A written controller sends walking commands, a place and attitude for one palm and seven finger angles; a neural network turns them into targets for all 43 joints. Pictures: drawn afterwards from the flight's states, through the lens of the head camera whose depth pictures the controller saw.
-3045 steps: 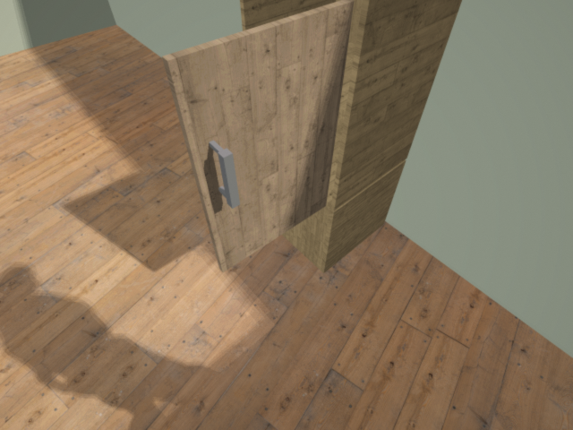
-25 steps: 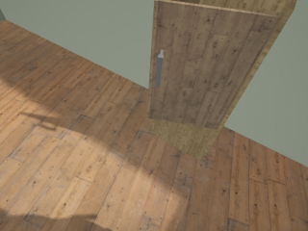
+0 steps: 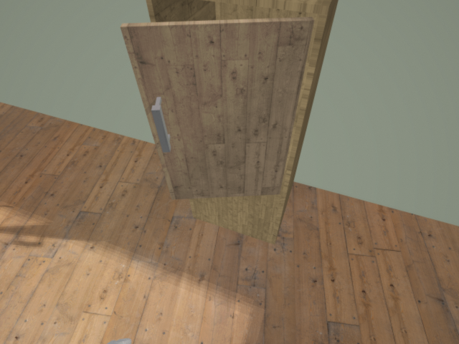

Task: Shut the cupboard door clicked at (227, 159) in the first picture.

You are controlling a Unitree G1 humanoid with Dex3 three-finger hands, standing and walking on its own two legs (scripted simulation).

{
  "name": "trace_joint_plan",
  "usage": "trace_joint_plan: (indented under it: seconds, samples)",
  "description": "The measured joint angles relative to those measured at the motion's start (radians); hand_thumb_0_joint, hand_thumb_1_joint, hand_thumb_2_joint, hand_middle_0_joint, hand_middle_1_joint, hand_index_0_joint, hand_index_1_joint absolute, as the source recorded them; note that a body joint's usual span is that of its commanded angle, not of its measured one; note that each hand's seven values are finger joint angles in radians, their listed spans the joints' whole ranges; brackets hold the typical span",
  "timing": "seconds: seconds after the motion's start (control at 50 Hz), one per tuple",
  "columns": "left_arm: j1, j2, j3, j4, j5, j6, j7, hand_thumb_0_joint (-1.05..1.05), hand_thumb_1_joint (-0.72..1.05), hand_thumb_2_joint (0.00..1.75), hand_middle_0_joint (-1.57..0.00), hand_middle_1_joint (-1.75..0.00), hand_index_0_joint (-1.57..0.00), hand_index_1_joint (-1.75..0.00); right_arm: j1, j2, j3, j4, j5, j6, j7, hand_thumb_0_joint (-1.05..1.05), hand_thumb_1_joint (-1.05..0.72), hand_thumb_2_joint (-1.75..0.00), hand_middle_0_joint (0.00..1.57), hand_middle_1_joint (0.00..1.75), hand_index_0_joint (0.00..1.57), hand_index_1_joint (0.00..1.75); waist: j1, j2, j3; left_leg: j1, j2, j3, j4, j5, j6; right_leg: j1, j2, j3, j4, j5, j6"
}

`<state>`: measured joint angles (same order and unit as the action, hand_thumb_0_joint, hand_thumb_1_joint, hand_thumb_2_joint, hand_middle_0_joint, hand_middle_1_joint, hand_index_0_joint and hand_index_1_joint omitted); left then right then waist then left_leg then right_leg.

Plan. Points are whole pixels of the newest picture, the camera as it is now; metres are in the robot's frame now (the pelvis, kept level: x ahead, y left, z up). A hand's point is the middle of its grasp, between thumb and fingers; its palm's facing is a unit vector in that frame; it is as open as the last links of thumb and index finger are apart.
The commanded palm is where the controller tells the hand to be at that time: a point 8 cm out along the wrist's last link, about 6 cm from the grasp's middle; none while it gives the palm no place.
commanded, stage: take the last steps up to it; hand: left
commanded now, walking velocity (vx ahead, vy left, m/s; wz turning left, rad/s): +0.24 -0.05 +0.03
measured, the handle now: (162, 125) +0.62 +0.18 +0.02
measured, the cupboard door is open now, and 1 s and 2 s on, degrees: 24 24 24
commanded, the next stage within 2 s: come to a stop and stand still in 0.30 s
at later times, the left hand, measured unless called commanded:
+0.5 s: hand out of the picture +0.14 +0.14 -0.17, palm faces +0.06 -0.99 -0.15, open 7.3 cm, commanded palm none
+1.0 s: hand (151, 333) +0.19 +0.17 -0.18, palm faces +0.11 -0.97 -0.21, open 7.4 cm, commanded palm none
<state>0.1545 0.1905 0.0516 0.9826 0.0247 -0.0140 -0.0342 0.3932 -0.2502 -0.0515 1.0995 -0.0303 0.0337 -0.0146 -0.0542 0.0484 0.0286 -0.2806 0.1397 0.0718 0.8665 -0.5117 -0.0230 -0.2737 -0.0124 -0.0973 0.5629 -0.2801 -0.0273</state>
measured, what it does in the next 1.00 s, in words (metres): walks ahead: left foot, then right foot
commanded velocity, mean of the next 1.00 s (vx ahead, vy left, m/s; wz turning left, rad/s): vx -0.02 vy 0.03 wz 0.00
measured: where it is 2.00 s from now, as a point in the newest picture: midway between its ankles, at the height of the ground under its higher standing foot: outside the picture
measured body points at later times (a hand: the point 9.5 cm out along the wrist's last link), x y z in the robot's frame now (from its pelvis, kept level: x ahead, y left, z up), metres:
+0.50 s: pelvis +0.13 -0.02 +0.01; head +0.16 -0.01 +0.46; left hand +0.14 +0.20 -0.15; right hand +0.17 -0.25 -0.14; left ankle +0.14 +0.08 -0.73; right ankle +0.13 -0.15 -0.69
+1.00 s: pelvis +0.14 -0.02 +0.00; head +0.17 +0.00 +0.45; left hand +0.18 +0.23 -0.16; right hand +0.24 -0.28 -0.13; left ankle +0.13 +0.08 -0.73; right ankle +0.19 -0.18 -0.73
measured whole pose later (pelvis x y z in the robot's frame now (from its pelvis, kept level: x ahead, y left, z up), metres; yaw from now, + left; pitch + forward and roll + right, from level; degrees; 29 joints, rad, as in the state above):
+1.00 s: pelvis +0.14 -0.02 +0.00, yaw +4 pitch +0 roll +0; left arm 0.17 0.21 0.05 1.01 0.03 0.04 0.04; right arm 0.15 -0.22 -0.05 0.98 -0.02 0.03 -0.02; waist 0.01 -0.05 0.08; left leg -0.25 0.00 0.04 0.55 -0.27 -0.01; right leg -0.34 -0.08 -0.02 0.59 -0.27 0.04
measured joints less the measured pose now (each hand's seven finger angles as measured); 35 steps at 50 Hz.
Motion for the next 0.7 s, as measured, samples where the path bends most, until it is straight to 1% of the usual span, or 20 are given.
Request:
trace_joint_plan:
  seconds: [0.04, 0.06, 0.1, 0.18, 0.26, 0.28, 0.3, 0.32, 0.34, 0.36, 0.4, 0.44, 0.48, 0.52, 0.56, 0.58, 0.6, 0.62, 0.66, 0.7]
  samples:
    - [0.019, -0.017, -0.006, 0.008, -0.002, -0.007, 0.014, 0.00, 0.91, 0.90, -0.20, -0.30, -0.20, -0.30, -0.017, 0.004, -0.002, 0.001, -0.001, 0.004, 0.003, 0.00, -0.91, -0.90, 0.20, 0.30, 0.19, 0.29, 0.007, -0.008, -0.004, -0.080, -0.021, -0.005, 0.130, 0.030, 0.006, 0.043, 0.006, -0.006, -0.050, 0.006, -0.008]
    - [0.031, -0.024, -0.009, 0.016, -0.003, -0.008, 0.019, 0.00, 0.91, 0.90, -0.20, -0.30, -0.20, -0.30, -0.028, 0.009, -0.002, -0.005, -0.003, 0.001, 0.005, 0.00, -0.91, -0.90, 0.20, 0.30, 0.19, 0.29, 0.009, -0.016, -0.008, -0.114, -0.027, 0.001, 0.159, 0.055, 0.005, 0.065, 0.008, -0.009, -0.081, 0.014, -0.011]
    - [0.054, -0.022, -0.001, 0.032, -0.006, -0.013, 0.037, 0.00, 0.93, 0.90, -0.20, -0.30, -0.20, -0.30, -0.049, 0.022, -0.001, -0.026, -0.005, -0.008, 0.009, 0.01, -0.91, -0.90, 0.20, 0.30, 0.19, 0.29, 0.008, -0.028, -0.013, -0.166, -0.032, 0.011, 0.158, 0.108, 0.000, 0.104, 0.017, -0.018, -0.137, 0.028, -0.016]
    - [0.092, -0.009, -0.008, 0.074, -0.002, -0.019, 0.038, 0.00, 0.94, 0.90, -0.20, -0.30, -0.20, -0.30, -0.098, 0.054, 0.005, -0.065, -0.005, -0.024, 0.015, 0.00, -0.91, -0.90, 0.20, 0.30, 0.19, 0.29, 0.013, -0.038, -0.017, -0.196, -0.038, 0.029, 0.021, 0.181, -0.007, 0.163, 0.041, -0.038, -0.202, 0.027, -0.025]
    - [0.131, -0.012, -0.014, 0.111, -0.001, -0.020, 0.037, 0.00, 0.93, 0.90, -0.20, -0.30, -0.20, -0.30, -0.141, 0.085, 0.018, -0.084, -0.002, -0.042, 0.018, 0.00, -0.91, -0.90, 0.20, 0.30, 0.19, 0.29, 0.035, -0.049, -0.010, -0.134, -0.056, 0.038, -0.187, 0.227, -0.002, 0.199, 0.056, -0.043, -0.187, -0.022, -0.021]
    - [0.143, -0.014, -0.015, 0.120, -0.004, -0.018, 0.037, 0.00, 0.93, 0.90, -0.20, -0.30, -0.20, -0.30, -0.146, 0.090, 0.022, -0.086, -0.003, -0.052, 0.016, 0.00, -0.91, -0.90, 0.20, 0.30, 0.19, 0.29, 0.039, -0.051, -0.010, -0.101, -0.064, 0.040, -0.251, 0.267, 0.001, 0.201, 0.056, -0.043, -0.160, -0.047, -0.017]
    - [0.157, -0.017, -0.015, 0.127, -0.007, -0.015, 0.037, 0.00, 0.92, 0.90, -0.20, -0.30, -0.20, -0.30, -0.149, 0.092, 0.025, -0.089, -0.005, -0.064, 0.013, 0.00, -0.91, -0.90, 0.20, 0.30, 0.19, 0.29, 0.044, -0.055, -0.013, -0.075, -0.071, 0.038, -0.295, 0.310, 0.020, 0.191, 0.053, -0.040, -0.111, -0.083, -0.012]
    - [0.164, -0.017, -0.015, 0.134, -0.011, -0.010, 0.037, 0.00, 0.92, 0.90, -0.20, -0.30, -0.20, -0.30, -0.156, 0.098, 0.028, -0.088, -0.008, -0.074, 0.010, 0.00, -0.92, -0.90, 0.20, 0.30, 0.19, 0.29, 0.046, -0.071, -0.012, -0.071, -0.082, 0.047, -0.280, 0.302, 0.045, 0.164, 0.036, -0.032, -0.031, -0.119, -0.013]
    - [0.168, -0.019, -0.017, 0.139, -0.012, -0.002, 0.037, 0.00, 0.92, 0.90, -0.20, -0.30, -0.20, -0.30, -0.162, 0.103, 0.031, -0.091, -0.010, -0.079, 0.006, 0.00, -0.92, -0.90, 0.20, 0.30, 0.19, 0.29, 0.049, -0.082, -0.008, -0.064, -0.088, 0.058, -0.265, 0.278, 0.061, 0.123, 0.027, -0.014, 0.080, -0.171, -0.015]
    - [0.170, -0.021, -0.019, 0.141, -0.010, 0.006, 0.037, 0.00, 0.92, 0.90, -0.20, -0.30, -0.20, -0.30, -0.164, 0.106, 0.034, -0.095, -0.011, -0.081, 0.001, 0.00, -0.92, -0.90, 0.20, 0.30, 0.19, 0.29, 0.051, -0.089, -0.004, -0.050, -0.092, 0.067, -0.264, 0.258, 0.070, 0.077, 0.022, 0.005, 0.193, -0.210, -0.017]
    - [0.160, -0.027, -0.020, 0.143, -0.003, 0.018, 0.033, 0.01, 0.91, 0.90, -0.20, -0.30, -0.19, -0.30, -0.160, 0.105, 0.036, -0.101, -0.009, -0.081, -0.011, -0.01, -0.93, -0.90, 0.20, 0.30, 0.20, 0.29, 0.047, -0.091, 0.000, -0.018, -0.099, 0.073, -0.297, 0.248, 0.072, -0.011, 0.009, 0.025, 0.357, -0.216, -0.013]
    - [0.137, -0.031, -0.020, 0.132, 0.000, 0.023, 0.029, 0.01, 0.91, 0.90, -0.20, -0.30, -0.19, -0.30, -0.151, 0.100, 0.038, -0.095, -0.007, -0.079, -0.018, -0.01, -0.94, -0.90, 0.20, 0.30, 0.20, 0.30, 0.046, -0.085, 0.010, 0.016, -0.106, 0.065, -0.347, 0.267, 0.062, -0.073, -0.010, 0.037, 0.408, -0.184, -0.002]
    - [0.112, -0.035, -0.021, 0.114, -0.002, 0.023, 0.033, 0.01, 0.91, 0.90, -0.20, -0.30, -0.19, -0.30, -0.142, 0.097, 0.045, -0.078, -0.005, -0.073, -0.024, -0.01, -0.93, -0.90, 0.20, 0.30, 0.20, 0.29, 0.050, -0.078, 0.022, 0.046, -0.109, 0.055, -0.394, 0.284, 0.058, -0.099, -0.028, 0.051, 0.342, -0.138, 0.014]
    - [0.094, -0.028, -0.021, 0.102, -0.003, 0.026, 0.045, 0.02, 0.93, 0.90, -0.20, -0.30, -0.20, -0.30, -0.137, 0.100, 0.051, -0.058, -0.001, -0.060, -0.027, -0.01, -0.93, -0.90, 0.20, 0.30, 0.20, 0.30, 0.054, -0.072, 0.032, 0.067, -0.106, 0.045, -0.411, 0.286, 0.047, -0.091, -0.040, 0.061, 0.218, -0.081, 0.029]
    - [0.088, -0.017, -0.019, 0.091, -0.006, 0.023, 0.048, 0.02, 0.93, 0.90, -0.20, -0.30, -0.20, -0.30, -0.135, 0.105, 0.051, -0.038, 0.006, -0.044, -0.027, 0.00, -0.93, -0.90, 0.20, 0.30, 0.20, 0.30, 0.059, -0.073, 0.036, 0.076, -0.101, 0.042, -0.394, 0.266, 0.031, -0.059, -0.048, 0.068, 0.079, 0.013, 0.038]
    - [0.090, -0.008, -0.019, 0.085, -0.005, 0.021, 0.049, 0.02, 0.93, 0.90, -0.20, -0.30, -0.20, -0.30, -0.134, 0.110, 0.049, -0.031, 0.010, -0.035, -0.025, 0.00, -0.92, -0.90, 0.20, 0.30, 0.20, 0.30, 0.063, -0.083, 0.033, 0.077, -0.104, 0.046, -0.376, 0.249, 0.022, -0.041, -0.053, 0.083, 0.013, 0.075, 0.038]
    - [0.093, -0.001, -0.018, 0.084, -0.003, 0.019, 0.051, 0.02, 0.93, 0.90, -0.20, -0.30, -0.20, -0.30, -0.134, 0.114, 0.045, -0.025, 0.014, -0.026, -0.022, 0.00, -0.92, -0.90, 0.20, 0.30, 0.20, 0.30, 0.066, -0.092, 0.028, 0.073, -0.106, 0.051, -0.353, 0.230, 0.012, -0.026, -0.055, 0.098, -0.013, 0.061, 0.048]
    - [0.089, -0.004, -0.017, 0.090, -0.001, 0.021, 0.053, 0.01, 0.93, 0.90, -0.20, -0.30, -0.19, -0.30, -0.140, 0.110, 0.040, -0.020, 0.018, -0.015, -0.019, 0.00, -0.92, -0.90, 0.20, 0.30, 0.20, 0.30, 0.066, -0.080, 0.028, 0.070, -0.094, 0.049, -0.335, 0.213, 0.004, -0.026, -0.044, 0.096, -0.004, 0.036, 0.049]
    - [0.081, -0.015, -0.024, 0.094, 0.001, 0.030, 0.050, 0.01, 0.92, 0.90, -0.20, -0.30, -0.19, -0.30, -0.146, 0.097, 0.027, -0.025, 0.021, -0.001, -0.012, 0.00, -0.92, -0.90, 0.20, 0.30, 0.20, 0.30, 0.051, -0.051, 0.024, 0.066, -0.088, 0.022, -0.329, 0.206, 0.001, -0.026, -0.030, 0.081, 0.005, 0.018, 0.040]
    - [0.069, -0.027, -0.027, 0.091, 0.000, 0.029, 0.050, 0.01, 0.92, 0.90, -0.20, -0.30, -0.19, -0.30, -0.153, 0.082, 0.018, -0.031, 0.021, 0.006, -0.011, 0.00, -0.92, -0.90, 0.20, 0.30, 0.20, 0.29, 0.043, -0.032, 0.026, 0.056, -0.092, 0.009, -0.297, 0.172, -0.002, -0.023, -0.024, 0.070, -0.003, 0.020, 0.030]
